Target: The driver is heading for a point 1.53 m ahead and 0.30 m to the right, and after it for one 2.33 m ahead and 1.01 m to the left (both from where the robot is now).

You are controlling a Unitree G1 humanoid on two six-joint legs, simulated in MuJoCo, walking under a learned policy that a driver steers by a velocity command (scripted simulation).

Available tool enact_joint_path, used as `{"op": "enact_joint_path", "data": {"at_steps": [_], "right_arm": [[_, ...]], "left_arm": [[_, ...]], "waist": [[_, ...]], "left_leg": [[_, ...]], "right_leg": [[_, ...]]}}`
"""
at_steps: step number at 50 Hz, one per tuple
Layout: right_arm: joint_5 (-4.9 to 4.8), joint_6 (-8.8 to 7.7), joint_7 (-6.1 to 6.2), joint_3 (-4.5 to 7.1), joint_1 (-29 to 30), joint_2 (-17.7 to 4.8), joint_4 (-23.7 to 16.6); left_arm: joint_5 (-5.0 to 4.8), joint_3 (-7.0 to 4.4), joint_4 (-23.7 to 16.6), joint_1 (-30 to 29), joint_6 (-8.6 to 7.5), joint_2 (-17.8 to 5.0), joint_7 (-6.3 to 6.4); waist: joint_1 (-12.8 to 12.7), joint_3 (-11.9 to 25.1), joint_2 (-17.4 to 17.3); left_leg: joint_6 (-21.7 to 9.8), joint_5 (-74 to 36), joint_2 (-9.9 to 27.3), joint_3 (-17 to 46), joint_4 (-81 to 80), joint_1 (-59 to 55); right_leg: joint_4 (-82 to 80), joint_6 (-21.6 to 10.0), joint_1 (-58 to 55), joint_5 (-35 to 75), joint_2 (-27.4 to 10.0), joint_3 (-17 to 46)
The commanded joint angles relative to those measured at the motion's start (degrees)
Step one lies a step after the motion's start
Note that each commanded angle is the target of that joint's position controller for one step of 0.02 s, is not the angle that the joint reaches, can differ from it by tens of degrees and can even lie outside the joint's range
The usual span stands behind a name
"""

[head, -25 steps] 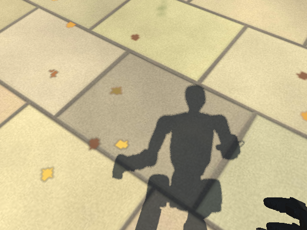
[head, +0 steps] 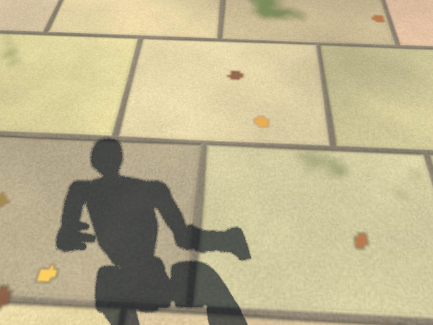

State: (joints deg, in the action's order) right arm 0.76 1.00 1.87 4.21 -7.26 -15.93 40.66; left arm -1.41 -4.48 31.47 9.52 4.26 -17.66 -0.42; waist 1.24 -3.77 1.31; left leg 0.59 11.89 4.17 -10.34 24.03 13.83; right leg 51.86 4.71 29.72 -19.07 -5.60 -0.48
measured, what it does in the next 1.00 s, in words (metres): steps on the spot: right foot, then left foot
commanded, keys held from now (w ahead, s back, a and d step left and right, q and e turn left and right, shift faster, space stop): e+shift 0.32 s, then shift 0.20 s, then q+shift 0.48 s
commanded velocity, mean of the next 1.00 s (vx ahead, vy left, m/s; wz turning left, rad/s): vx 0.00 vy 0.00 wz -0.27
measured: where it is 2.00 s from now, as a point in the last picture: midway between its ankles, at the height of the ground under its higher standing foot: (242, 313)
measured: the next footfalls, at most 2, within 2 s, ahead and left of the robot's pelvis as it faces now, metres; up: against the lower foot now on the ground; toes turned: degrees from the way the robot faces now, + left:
right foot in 0.10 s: +0.03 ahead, -0.15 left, +0.00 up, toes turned -16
left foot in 0.52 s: +0.15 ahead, +0.05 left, +0.00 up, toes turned -30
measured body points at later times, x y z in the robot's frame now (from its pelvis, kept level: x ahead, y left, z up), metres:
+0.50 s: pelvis +0.04 -0.03 -0.01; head +0.06 -0.05 +0.44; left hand +0.33 +0.15 -0.07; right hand +0.08 -0.36 -0.10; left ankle +0.12 +0.07 -0.73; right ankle +0.00 -0.14 -0.74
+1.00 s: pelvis +0.05 -0.02 -0.01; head +0.10 -0.02 +0.44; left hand +0.24 +0.24 -0.11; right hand +0.17 -0.34 -0.08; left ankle +0.08 +0.09 -0.68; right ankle +0.00 -0.14 -0.74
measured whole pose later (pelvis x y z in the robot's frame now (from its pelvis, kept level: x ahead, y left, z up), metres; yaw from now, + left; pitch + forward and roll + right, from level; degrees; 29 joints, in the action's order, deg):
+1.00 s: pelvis +0.05 -0.02 -0.01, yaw -11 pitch +2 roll -2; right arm -1.9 3.5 -1.1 5.9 -8.7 -20.0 33.6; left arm 0.5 -5.1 38.5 11.0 0.2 -16.2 2.7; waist -0.7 -2.9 -1.0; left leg 3.4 25.2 1.0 0.4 60.0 31.4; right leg 28.6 1.0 13.1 -17.7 -1.4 -4.3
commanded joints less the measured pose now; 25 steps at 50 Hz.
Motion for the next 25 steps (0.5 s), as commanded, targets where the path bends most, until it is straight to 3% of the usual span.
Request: {"op": "enact_joint_path", "data": {"at_steps": [1, 3, 4, 5, 6, 7, 8, 9, 10, 11, 13, 17, 23, 25], "right_arm": [[-1.2, -1.15, -0.87, 3.9, 1.21, -12.25, -3.14], [-2.29, -1.42, -1.36, 4.07, 1.62, -11.78, -2.64], [-2.69, -1.45, -1.57, 3.81, 0.38, -10.14, -1.77], [-1.78, -1.56, -1.96, 3.25, -1.99, -7.64, -1.22], [1.12, -1.86, -2.26, 2.0, -0.88, -4.55, -5.47], [1.24, -2.34, -1.54, 2.36, 5.51, -6.42, -7.14], [-0.3, -2.39, -1.07, 2.72, 8.68, -8.05, -7.87], [-0.65, -2.44, -0.45, 2.77, 8.19, -7.79, -7.52], [0.03, -2.27, 0.14, 3.0, 6.53, -8.59, -6.54], [0.45, -2.13, 0.25, 3.19, 5.07, -8.9, -6.2], [0.37, -2.21, -0.16, 2.88, 3.13, -7.74, -5.36], [-0.27, -2.1, -0.77, 1.67, 3.83, -5.41, -5.1], [-0.74, -2.18, -1.9, 1.41, 3.57, -6.15, -5.71], [-0.74, -2.72, -2.28, 1.5, 1.42, -5.95, -5.53]], "left_arm": [[-0.04, -1.99, -4.83, -1.87, -0.06, -5.39, -0.47], [-0.23, -2.72, -3.98, 0.23, 0.58, -5.45, -0.85], [-0.2, -3.52, -2.59, 3.47, 0.62, -6.28, -0.47], [-0.21, -5.48, -1.13, 8.82, 0.34, -11.27, 0.41], [0.11, -6.87, -2.49, 9.18, -0.2, -19.93, 1.2], [2.62, -6.18, -3.99, 8.31, -2.35, -17.22, 0.33], [2.66, -5.34, -3.14, 7.13, -3.71, -15.06, -0.05], [1.34, -4.85, -2.62, 4.34, -4.2, -13.44, 0.45], [0.17, -4.04, -3.04, 1.42, -3.9, -11.33, 0.96], [0.06, -3.57, -3.74, -1.43, -3.52, -10.74, 1.54], [0.76, -3.33, -4.11, -2.45, -3.1, -10.48, 2.27], [0.33, -3.61, -3.48, -1.64, -2.67, -11.24, 2.96], [1.17, -2.2, -2.8, -1.6, -2.19, -9.58, 1.92], [0.71, -1.61, -2.8, -3.14, -2.09, -8.65, 1.82]], "waist": [[0.38, 8.61, -11.45], [-1.64, 9.37, -10.82], [-3.12, 10.02, -8.58], [-4.63, 10.39, 1.44], [-1.32, 10.0, 21.07], [-6.29, 17.43, 14.28], [-5.83, 15.0, 9.37], [-3.59, 11.5, 7.01], [-1.92, 10.23, 4.91], [-0.16, 9.89, 5.4], [0.76, 11.27, 5.58], [-0.21, 11.66, 6.09], [-2.42, 11.28, 9.46], [-0.75, 10.34, 9.38]], "left_leg": [[-10.61, -17.5, 14.97, 6.56, -4.36, -9.21], [-7.59, -16.83, 15.31, 4.08, 0.56, -9.02], [-4.56, -13.95, 13.54, 1.41, 6.29, -5.62], [0.02, -3.42, 8.68, -2.38, 19.52, 6.07], [5.31, 27.5, 0.12, -2.3, 38.25, 28.58], [4.96, 27.54, -2.3, 11.24, 46.89, 32.07], [3.23, 22.27, -1.67, 13.64, 48.39, 32.74], [2.01, 16.64, -1.27, 14.63, 46.07, 33.17], [1.85, 13.01, -0.7, 15.33, 43.78, 31.75], [2.04, 10.12, -1.41, 15.32, 42.24, 28.05], [2.78, 6.46, -3.9, 14.85, 38.99, 23.81], [3.81, 4.32, -6.81, 15.7, 26.38, 20.16], [2.4, 7.08, -6.21, 14.58, 17.34, 10.91], [0.7, 1.5, -5.73, 13.68, 7.47, 5.0]], "right_leg": [[-8.12, -2.16, -3.28, -0.35, 1.35, -3.77], [-17.88, -4.83, -9.47, 3.16, 2.87, -5.14], [-23.99, -6.94, -16.37, 7.86, 4.63, -4.82], [-28.97, -10.74, -28.7, 24.13, 1.03, 4.4], [-25.95, -20.01, -38.57, 48.53, -13.13, 27.95], [-28.98, -26.47, -35.15, 41.27, -16.57, 33.59], [-30.61, -24.17, -33.51, 34.05, -13.34, 28.83], [-30.89, -20.81, -30.37, 29.2, -10.13, 25.43], [-30.7, -18.65, -27.5, 27.23, -8.39, 23.25], [-30.54, -17.77, -23.27, 28.37, -6.84, 21.47], [-29.98, -17.23, -20.56, 29.31, -4.41, 20.39], [-28.06, -16.19, -19.92, 23.97, -2.56, 22.83], [-24.27, -16.25, -16.97, 26.63, -2.92, 27.81], [-22.79, -14.76, -15.8, 23.76, -1.31, 28.71]]}}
